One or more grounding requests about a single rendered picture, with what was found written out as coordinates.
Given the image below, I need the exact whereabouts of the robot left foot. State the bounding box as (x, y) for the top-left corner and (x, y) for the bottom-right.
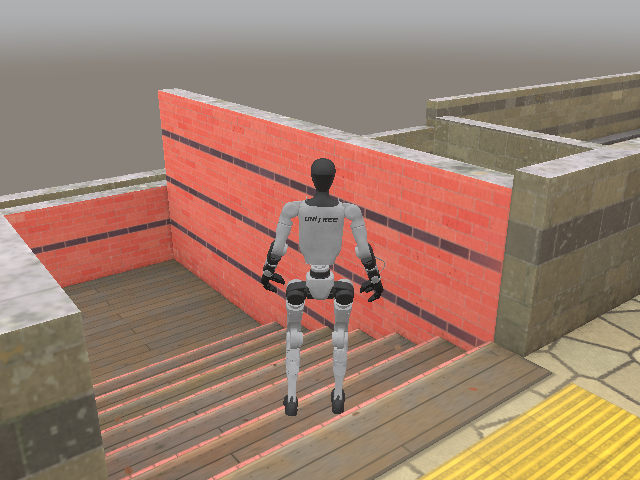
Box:
(283, 395), (298, 416)

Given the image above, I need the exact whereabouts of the robot right forearm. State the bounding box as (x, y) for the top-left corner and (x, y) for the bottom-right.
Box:
(361, 243), (381, 284)

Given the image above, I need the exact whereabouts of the left robot upper arm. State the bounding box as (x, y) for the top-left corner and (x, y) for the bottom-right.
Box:
(271, 201), (301, 256)

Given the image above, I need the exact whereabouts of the robot right foot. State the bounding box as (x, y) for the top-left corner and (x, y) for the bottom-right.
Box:
(331, 388), (345, 414)

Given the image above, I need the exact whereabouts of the robot left forearm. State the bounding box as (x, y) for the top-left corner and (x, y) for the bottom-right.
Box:
(263, 240), (282, 277)

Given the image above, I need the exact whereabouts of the robot right hand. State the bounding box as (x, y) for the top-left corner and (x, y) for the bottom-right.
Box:
(360, 280), (384, 302)

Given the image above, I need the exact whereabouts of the robot left hand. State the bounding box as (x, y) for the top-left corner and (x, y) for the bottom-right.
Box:
(261, 273), (285, 293)

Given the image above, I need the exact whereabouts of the robot foot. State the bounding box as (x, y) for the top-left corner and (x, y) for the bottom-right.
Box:
(331, 388), (345, 414)
(283, 395), (298, 416)

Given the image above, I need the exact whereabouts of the right robot upper arm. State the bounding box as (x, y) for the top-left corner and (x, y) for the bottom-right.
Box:
(343, 203), (371, 259)

